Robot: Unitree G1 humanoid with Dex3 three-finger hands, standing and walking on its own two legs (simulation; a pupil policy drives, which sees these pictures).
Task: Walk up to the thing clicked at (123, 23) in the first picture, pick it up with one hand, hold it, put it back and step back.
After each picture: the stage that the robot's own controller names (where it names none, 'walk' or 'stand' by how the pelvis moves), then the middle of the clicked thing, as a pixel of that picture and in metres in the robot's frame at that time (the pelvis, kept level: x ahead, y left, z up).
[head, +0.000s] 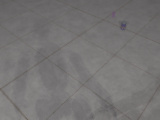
stand; (123, 25) +1.92 -0.64 -0.72
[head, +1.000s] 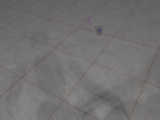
walk; (99, 30) +1.88 -0.13 -0.69
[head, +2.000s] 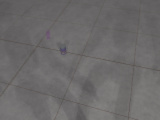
walk; (63, 49) +1.34 +0.23 -0.71
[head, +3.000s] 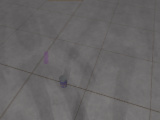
walk; (63, 81) +0.86 +0.20 -0.71
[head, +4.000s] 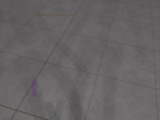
walk; out of the picture +0.51 +0.20 -0.71
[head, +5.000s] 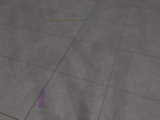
stand; out of the picture +0.40 +0.18 -0.72
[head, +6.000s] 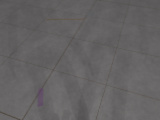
stand; out of the picture +0.41 +0.19 -0.73
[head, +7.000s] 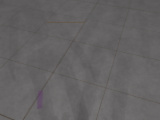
stand; out of the picture +0.41 +0.19 -0.73
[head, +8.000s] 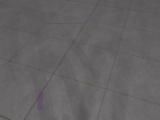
stand; out of the picture +0.40 +0.20 -0.73
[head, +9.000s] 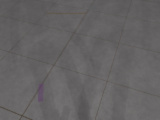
go down; out of the picture +0.40 +0.19 -0.72
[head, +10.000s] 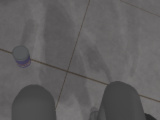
go down; (22, 57) +0.49 +0.23 -0.29
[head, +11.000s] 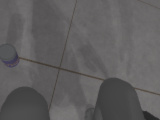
close in; (9, 56) +0.47 +0.24 -0.27
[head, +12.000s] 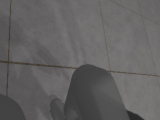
close in; out of the picture +0.46 +0.29 -0.22
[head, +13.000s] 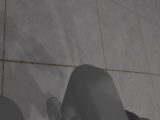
lift; out of the picture +0.45 +0.29 -0.23
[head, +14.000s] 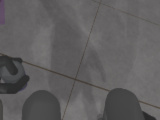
lift; (15, 77) +0.36 +0.24 -0.09
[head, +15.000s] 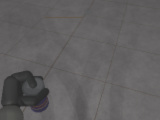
hold; (36, 95) +0.33 +0.17 +0.03
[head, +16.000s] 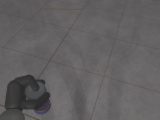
hold; (38, 98) +0.33 +0.17 -0.01
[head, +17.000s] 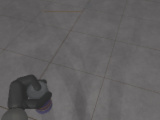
hold; (40, 98) +0.34 +0.16 -0.01
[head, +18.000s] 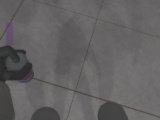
crouch; (21, 68) +0.42 +0.21 -0.09
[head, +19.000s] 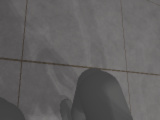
lower; out of the picture +0.47 +0.29 -0.21
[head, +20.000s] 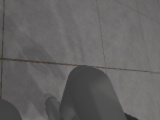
lower; out of the picture +0.45 +0.31 -0.24
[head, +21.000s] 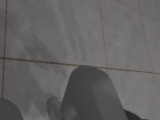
lower; out of the picture +0.45 +0.31 -0.24
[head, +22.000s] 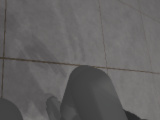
lower; out of the picture +0.45 +0.30 -0.24
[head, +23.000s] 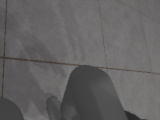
loosen; out of the picture +0.45 +0.30 -0.24
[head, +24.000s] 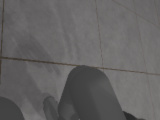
withdraw; out of the picture +0.45 +0.29 -0.25
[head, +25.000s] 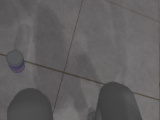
stand; (16, 62) +0.47 +0.25 -0.29
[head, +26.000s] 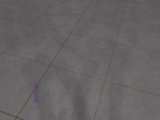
stand; out of the picture +0.41 +0.18 -0.65
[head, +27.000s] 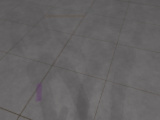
stand; out of the picture +0.43 +0.19 -0.66
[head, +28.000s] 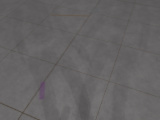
stand; out of the picture +0.43 +0.19 -0.68
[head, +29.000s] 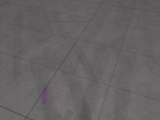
walk; out of the picture +0.44 +0.18 -0.72
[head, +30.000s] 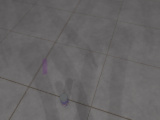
walk; (64, 100) +0.58 +0.17 -0.70
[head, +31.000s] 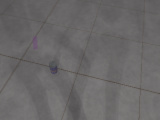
walk; (53, 67) +0.88 +0.26 -0.69
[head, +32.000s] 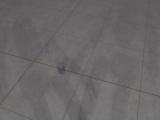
stand; (61, 68) +1.07 +0.22 -0.71
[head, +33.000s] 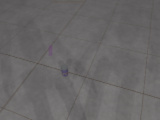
stand; (64, 70) +1.06 +0.20 -0.73
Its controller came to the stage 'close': yes
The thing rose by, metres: 0.70
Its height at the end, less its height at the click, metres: +0.00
